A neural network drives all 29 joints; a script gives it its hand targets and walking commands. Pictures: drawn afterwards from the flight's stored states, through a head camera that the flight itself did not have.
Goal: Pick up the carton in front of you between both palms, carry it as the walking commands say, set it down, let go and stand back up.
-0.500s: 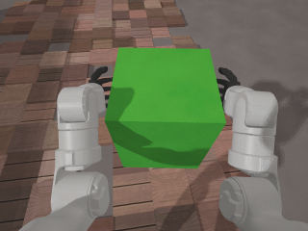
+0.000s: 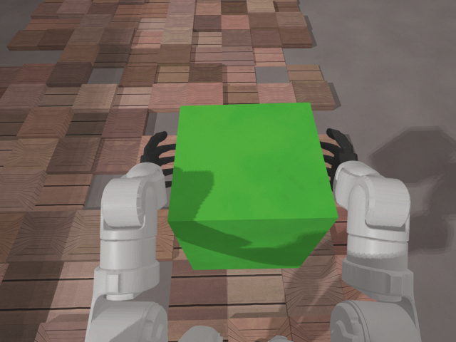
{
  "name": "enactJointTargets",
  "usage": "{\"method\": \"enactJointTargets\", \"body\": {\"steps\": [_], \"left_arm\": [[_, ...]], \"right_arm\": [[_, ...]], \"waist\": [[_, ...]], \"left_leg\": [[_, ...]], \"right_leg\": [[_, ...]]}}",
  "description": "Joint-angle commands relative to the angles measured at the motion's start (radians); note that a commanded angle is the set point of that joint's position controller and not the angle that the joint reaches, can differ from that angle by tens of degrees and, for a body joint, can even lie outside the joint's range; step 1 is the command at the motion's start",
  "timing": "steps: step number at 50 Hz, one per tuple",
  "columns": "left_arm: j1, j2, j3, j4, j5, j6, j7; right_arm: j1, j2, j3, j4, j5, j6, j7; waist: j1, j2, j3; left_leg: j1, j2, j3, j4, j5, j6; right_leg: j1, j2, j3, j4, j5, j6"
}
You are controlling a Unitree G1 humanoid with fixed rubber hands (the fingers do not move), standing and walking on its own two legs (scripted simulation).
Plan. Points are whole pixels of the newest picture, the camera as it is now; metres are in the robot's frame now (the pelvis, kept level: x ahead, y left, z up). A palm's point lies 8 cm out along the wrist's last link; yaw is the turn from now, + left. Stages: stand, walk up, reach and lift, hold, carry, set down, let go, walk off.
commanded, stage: carry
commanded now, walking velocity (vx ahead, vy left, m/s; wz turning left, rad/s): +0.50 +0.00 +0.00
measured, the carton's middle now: (245, 194) +0.37 +0.03 +0.03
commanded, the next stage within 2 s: none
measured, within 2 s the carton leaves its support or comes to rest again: neither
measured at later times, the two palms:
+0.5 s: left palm (180, 26) +0.68 +0.19 +0.16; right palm (327, 41) +0.65 -0.11 +0.16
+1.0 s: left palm (205, 0) +0.93 +0.17 +0.10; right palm (313, 4) +0.95 -0.12 +0.10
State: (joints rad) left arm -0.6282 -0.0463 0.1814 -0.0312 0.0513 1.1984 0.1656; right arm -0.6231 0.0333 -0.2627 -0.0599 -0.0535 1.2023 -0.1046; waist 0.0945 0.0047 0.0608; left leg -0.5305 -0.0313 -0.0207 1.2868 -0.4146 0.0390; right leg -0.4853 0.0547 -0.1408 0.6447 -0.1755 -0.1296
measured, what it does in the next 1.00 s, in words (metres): walks ahead: left foot 0.03 m lower, then right foot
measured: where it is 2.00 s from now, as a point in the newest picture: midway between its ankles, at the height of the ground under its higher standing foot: (244, 146)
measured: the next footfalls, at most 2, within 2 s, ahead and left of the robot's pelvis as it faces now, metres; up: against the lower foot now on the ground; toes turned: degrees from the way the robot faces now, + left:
left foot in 0.26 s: +0.31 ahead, +0.13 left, -0.03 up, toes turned +3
right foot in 0.72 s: +0.60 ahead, -0.05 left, -0.03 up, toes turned -7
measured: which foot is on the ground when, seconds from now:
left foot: up 0.00-0.24, down 0.26-0.74, up 0.76-1.00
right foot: down 0.00-0.26, up 0.28-0.70, down 0.72-1.00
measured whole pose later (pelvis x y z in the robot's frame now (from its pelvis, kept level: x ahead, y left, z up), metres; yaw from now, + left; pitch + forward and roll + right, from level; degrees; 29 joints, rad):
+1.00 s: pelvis +0.57 +0.01 -0.01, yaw +0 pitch +6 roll +2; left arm -0.65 -0.06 0.28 -0.02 0.06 1.24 0.13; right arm -0.70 0.05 -0.26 0.01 -0.07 1.24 -0.13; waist 0.05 0.00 0.04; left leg -0.72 0.04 0.04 1.13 -0.38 0.01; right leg -0.30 0.00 -0.11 0.43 -0.22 -0.11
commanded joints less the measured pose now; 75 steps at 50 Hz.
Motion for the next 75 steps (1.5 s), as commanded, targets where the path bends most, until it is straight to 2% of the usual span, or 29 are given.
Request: {"method": "enactJointTargets", "body": {"steps": [1, 3, 6, 10, 12, 13, 14, 15, 16, 19, 24, 32, 35, 36, 37, 38, 39, 41, 43, 55, 59, 60, 61, 62, 63, 65, 66, 69, 75], "left_arm": [[-0.860, -1.059, -0.759, -0.209, -0.546, -0.015, -0.272], [-0.871, -1.033, -0.745, -0.195, -0.560, 0.001, -0.280], [-0.886, -0.995, -0.704, -0.140, -0.562, 0.030, -0.288], [-0.882, -0.951, -0.623, -0.007, -0.523, 0.072, -0.290], [-0.884, -0.927, -0.576, 0.066, -0.498, 0.097, -0.284], [-0.898, -0.904, -0.549, 0.101, -0.490, 0.111, -0.280], [-0.920, -0.890, -0.520, 0.148, -0.482, 0.131, -0.275], [-0.966, -0.899, -0.488, 0.167, -0.479, 0.146, -0.269], [-1.014, -0.905, -0.478, 0.146, -0.481, 0.154, -0.263], [-1.084, -0.957, -0.437, 0.117, -0.467, 0.166, -0.242], [-1.001, -0.999, -0.393, 0.146, -0.372, 0.157, -0.203], [-0.919, -0.990, -0.454, 0.081, -0.317, 0.116, -0.184], [-0.868, -0.976, -0.475, 0.094, -0.315, 0.112, -0.200], [-0.854, -0.973, -0.475, 0.102, -0.315, 0.109, -0.209], [-0.836, -0.964, -0.471, 0.111, -0.319, 0.108, -0.220], [-0.827, -0.927, -0.464, 0.139, -0.307, 0.098, -0.223], [-0.818, -0.966, -0.483, 0.111, -0.333, 0.091, -0.231], [-0.913, -1.012, -0.519, -0.012, -0.382, 0.078, -0.245], [-0.900, -1.053, -0.565, -0.089, -0.421, 0.073, -0.251], [-0.788, -1.023, -0.683, -0.108, -0.468, -0.011, -0.317], [-0.794, -0.944, -0.670, -0.109, -0.473, 0.009, -0.297], [-0.792, -0.918, -0.658, -0.096, -0.466, 0.019, -0.290], [-0.803, -0.911, -0.649, -0.101, -0.462, 0.035, -0.286], [-0.807, -0.900, -0.636, -0.090, -0.454, 0.047, -0.281], [-0.831, -0.904, -0.616, -0.097, -0.441, 0.052, -0.272], [-0.875, -0.892, -0.570, -0.120, -0.419, 0.067, -0.253], [-0.866, -0.883, -0.547, -0.111, -0.400, 0.077, -0.242], [-0.825, -0.870, -0.517, -0.062, -0.350, 0.100, -0.221], [-0.846, -0.896, -0.499, 0.049, -0.319, 0.116, -0.224]], "right_arm": [[-0.670, 0.928, 0.671, -0.090, 0.330, -0.004, 0.181], [-0.662, 0.882, 0.644, -0.078, 0.295, 0.005, 0.166], [-0.689, 0.826, 0.614, -0.055, 0.263, 0.029, 0.149], [-0.748, 0.788, 0.591, 0.019, 0.271, 0.083, 0.152], [-0.772, 0.778, 0.569, 0.082, 0.293, 0.112, 0.160], [-0.775, 0.764, 0.547, 0.115, 0.302, 0.126, 0.163], [-0.805, 0.735, 0.512, 0.158, 0.303, 0.141, 0.160], [-0.842, 0.719, 0.499, 0.182, 0.303, 0.146, 0.155], [-0.877, 0.762, 0.504, 0.161, 0.334, 0.150, 0.158], [-1.072, 0.905, 0.519, 0.075, 0.436, 0.160, 0.178], [-1.078, 1.038, 0.518, 0.087, 0.482, 0.158, 0.212], [-1.024, 1.059, 0.592, 0.020, 0.481, 0.110, 0.215], [-0.967, 1.044, 0.625, 0.032, 0.469, 0.100, 0.212], [-0.958, 1.041, 0.636, 0.045, 0.464, 0.098, 0.213], [-0.955, 1.043, 0.647, 0.063, 0.462, 0.096, 0.215], [-0.950, 1.069, 0.639, 0.081, 0.465, 0.100, 0.214], [-0.959, 1.052, 0.651, 0.057, 0.454, 0.095, 0.211], [-1.000, 1.077, 0.656, 0.001, 0.457, 0.080, 0.198], [-0.879, 1.081, 0.651, 0.009, 0.424, 0.073, 0.181], [-0.694, 1.033, 0.742, 0.008, 0.326, -0.020, 0.162], [-0.709, 0.958, 0.726, -0.011, 0.355, 0.004, 0.159], [-0.695, 0.936, 0.715, 0.001, 0.359, 0.015, 0.161], [-0.681, 0.902, 0.691, 0.012, 0.355, 0.021, 0.163], [-0.691, 0.909, 0.684, 0.029, 0.370, 0.028, 0.166], [-0.721, 0.916, 0.688, -0.006, 0.403, 0.040, 0.172], [-0.858, 0.966, 0.714, -0.081, 0.478, 0.051, 0.189], [-0.910, 0.991, 0.727, -0.106, 0.510, 0.061, 0.194], [-0.943, 1.009, 0.716, -0.086, 0.536, 0.086, 0.204], [-0.936, 1.026, 0.659, 0.055, 0.499, 0.108, 0.226]], "waist": [[0.002, -0.042, -0.605], [0.009, -0.066, -0.582], [0.003, -0.113, -0.556], [-0.017, -0.112, -0.504], [-0.068, -0.050, -0.533], [-0.102, 0.026, -0.561], [-0.099, 0.173, -0.585], [-0.159, 0.294, -0.642], [-0.160, 0.217, -0.604], [-0.145, 0.085, -0.526], [-0.159, 0.138, -0.549], [-0.192, 0.145, -0.498], [-0.110, 0.153, -0.591], [-0.067, 0.095, -0.619], [-0.068, -0.065, -0.690], [-0.046, -0.312, -0.821], [-0.031, -0.253, -0.812], [-0.037, -0.122, -0.677], [-0.046, -0.075, -0.662], [-0.026, -0.149, -0.490], [-0.110, -0.170, -0.523], [-0.164, -0.114, -0.599], [-0.199, 0.115, -0.730], [-0.203, 0.350, -0.761], [-0.175, 0.275, -0.743], [-0.186, 0.061, -0.645], [-0.166, 0.036, -0.623], [-0.150, 0.054, -0.584], [-0.160, 0.109, -0.528]], "left_leg": [[-0.189, 0.056, -0.035, -0.191, 0.000, -0.003], [-0.161, 0.052, 0.005, -0.366, 0.017, -0.017], [-0.025, 0.033, 0.057, -0.587, 0.247, -0.020], [0.176, 0.009, 0.111, -0.873, 0.521, -0.012], [0.434, 0.035, 0.146, -0.898, 0.519, 0.010], [0.597, 0.193, -0.025, -0.835, 0.596, 0.035], [0.756, 0.387, -0.282, -0.731, 0.883, 0.094], [0.897, 0.457, -0.513, -0.791, 0.608, 0.263], [0.839, 0.418, -0.538, -0.850, 0.376, 0.254], [0.645, 0.339, -0.371, -0.892, 0.426, 0.187], [0.682, 0.289, -0.209, -0.925, 0.595, 0.162], [0.734, 0.199, -0.002, -0.855, 0.894, 0.099], [0.645, 0.164, 0.104, -0.611, 1.027, 0.022], [0.488, 0.146, 0.117, -0.468, 0.837, -0.005], [0.252, 0.118, 0.092, -0.320, 0.322, -0.026], [-0.073, -0.019, 0.049, -0.029, -0.146, -0.053], [-0.167, 0.014, -0.010, 0.077, -0.117, -0.037], [-0.239, 0.052, -0.004, 0.050, -0.042, -0.028], [-0.214, 0.074, 0.006, -0.027, 0.013, -0.026], [-0.246, 0.040, 0.147, -0.423, 0.184, -0.008], [0.177, -0.068, 0.254, -0.708, 0.290, 0.043], [0.417, -0.048, 0.225, -0.768, 0.359, 0.053], [0.713, 0.231, -0.259, -0.787, 0.331, 0.184], [0.850, 0.355, -0.594, -0.879, 0.530, 0.296], [0.861, 0.355, -0.535, -0.820, 0.536, 0.300], [0.710, 0.316, -0.421, -0.803, 0.485, 0.237], [0.641, 0.299, -0.378, -0.827, 0.423, 0.214], [0.548, 0.281, -0.299, -0.875, 0.324, 0.195], [0.505, 0.259, -0.121, -0.908, 0.518, 0.172]], "right_leg": [[0.617, -0.299, 0.463, -0.184, 0.330, -0.131], [0.582, -0.300, 0.406, -0.190, 0.423, -0.145], [0.492, -0.252, 0.274, -0.184, 0.476, -0.095], [0.404, -0.201, 0.167, -0.092, 0.328, -0.022], [0.272, -0.145, 0.090, 0.116, 0.228, 0.032], [0.108, -0.123, 0.087, 0.268, -0.032, 0.065], [-0.081, -0.057, 0.086, 0.445, -0.397, 0.093], [-0.315, -0.018, 0.124, 0.635, -0.443, 0.114], [-0.397, -0.057, 0.158, 0.682, -0.415, 0.098], [-0.349, -0.109, 0.166, 0.586, -0.256, 0.099], [-0.336, -0.106, 0.113, 0.418, -0.110, 0.129], [-0.143, -0.040, 0.002, -0.080, 0.184, 0.079], [0.252, 0.008, -0.048, -0.269, 0.293, 0.048], [0.461, -0.061, -0.005, -0.262, 0.312, 0.048], [0.720, -0.295, 0.246, -0.111, 0.659, 0.020], [1.022, -0.472, 0.614, -0.145, 0.558, -0.187], [0.980, -0.463, 0.652, -0.211, 0.351, -0.191], [0.838, -0.378, 0.507, -0.228, 0.372, -0.118], [0.765, -0.349, 0.419, -0.241, 0.396, -0.078], [0.639, -0.266, 0.199, -0.250, 0.562, -0.065], [0.502, -0.220, 0.044, -0.006, 0.888, 0.022], [0.391, -0.186, 0.014, 0.164, 0.740, 0.056], [0.085, -0.093, 0.026, 0.480, 0.378, 0.114], [-0.164, 0.065, 0.110, 0.740, -0.296, 0.117], [-0.272, -0.008, 0.210, 0.879, -0.323, 0.085], [-0.332, -0.068, 0.211, 0.832, -0.283, 0.056], [-0.306, -0.088, 0.211, 0.761, -0.244, 0.054], [-0.272, -0.096, 0.173, 0.601, -0.239, 0.063], [-0.151, -0.088, 0.092, 0.164, -0.033, 0.087]]}}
